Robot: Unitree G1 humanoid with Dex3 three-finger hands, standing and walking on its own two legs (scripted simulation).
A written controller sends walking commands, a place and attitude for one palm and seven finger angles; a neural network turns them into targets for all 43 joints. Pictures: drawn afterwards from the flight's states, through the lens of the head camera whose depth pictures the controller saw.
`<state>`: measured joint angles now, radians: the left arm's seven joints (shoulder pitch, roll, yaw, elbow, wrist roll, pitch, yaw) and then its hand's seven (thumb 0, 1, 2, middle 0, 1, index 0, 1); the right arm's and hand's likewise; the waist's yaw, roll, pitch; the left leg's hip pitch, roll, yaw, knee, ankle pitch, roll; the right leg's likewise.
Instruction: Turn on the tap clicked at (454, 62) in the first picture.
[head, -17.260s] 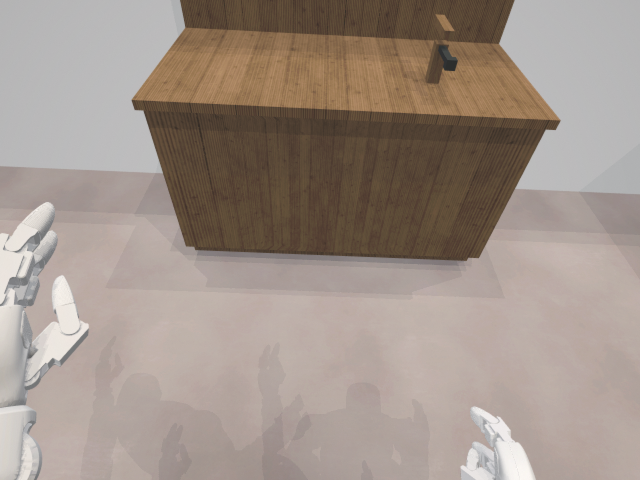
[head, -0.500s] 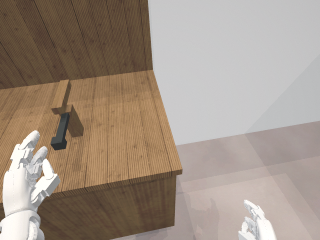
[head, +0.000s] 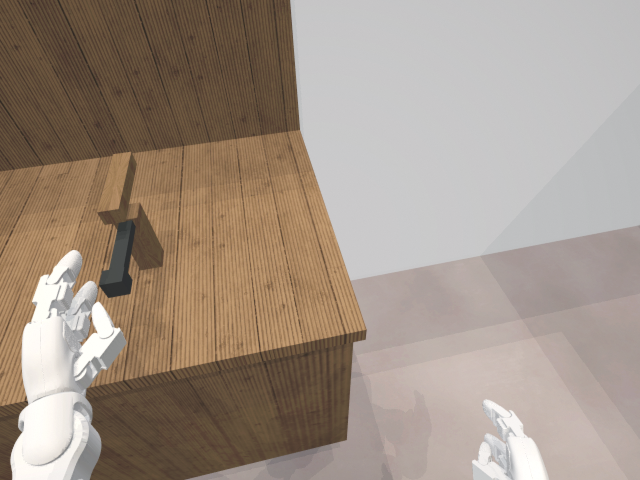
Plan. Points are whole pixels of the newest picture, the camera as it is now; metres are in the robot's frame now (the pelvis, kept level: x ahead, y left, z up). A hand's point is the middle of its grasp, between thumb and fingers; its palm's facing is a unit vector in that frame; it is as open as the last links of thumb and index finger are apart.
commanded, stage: reach beside the lever's end, fingers flat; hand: left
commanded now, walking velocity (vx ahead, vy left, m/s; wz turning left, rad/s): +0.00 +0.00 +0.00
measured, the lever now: (116, 282) +0.33 +0.31 +0.08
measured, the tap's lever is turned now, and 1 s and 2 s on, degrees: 0 0 0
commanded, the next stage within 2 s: none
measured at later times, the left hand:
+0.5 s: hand (100, 322) +0.26 +0.29 +0.09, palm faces +0.52 -0.85 -0.12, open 7.7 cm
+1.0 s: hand (86, 304) +0.29 +0.33 +0.07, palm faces +0.54 -0.84 -0.12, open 7.8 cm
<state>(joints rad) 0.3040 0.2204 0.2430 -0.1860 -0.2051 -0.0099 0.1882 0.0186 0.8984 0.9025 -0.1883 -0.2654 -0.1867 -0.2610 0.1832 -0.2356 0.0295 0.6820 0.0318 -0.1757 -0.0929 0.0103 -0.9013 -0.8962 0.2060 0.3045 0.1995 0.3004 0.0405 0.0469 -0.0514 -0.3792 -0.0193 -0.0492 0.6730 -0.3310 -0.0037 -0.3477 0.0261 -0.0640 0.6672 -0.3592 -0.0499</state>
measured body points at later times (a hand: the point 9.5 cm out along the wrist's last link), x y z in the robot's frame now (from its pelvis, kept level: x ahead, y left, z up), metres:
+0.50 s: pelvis +0.00 +0.01 +0.00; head +0.01 -0.01 +0.45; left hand +0.23 +0.33 +0.10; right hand +0.17 -0.23 -0.10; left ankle +0.01 +0.12 -0.72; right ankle -0.01 -0.09 -0.72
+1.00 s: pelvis +0.00 +0.01 -0.01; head +0.04 +0.01 +0.44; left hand +0.26 +0.38 +0.08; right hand +0.14 -0.25 -0.11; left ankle +0.01 +0.12 -0.72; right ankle -0.01 -0.09 -0.72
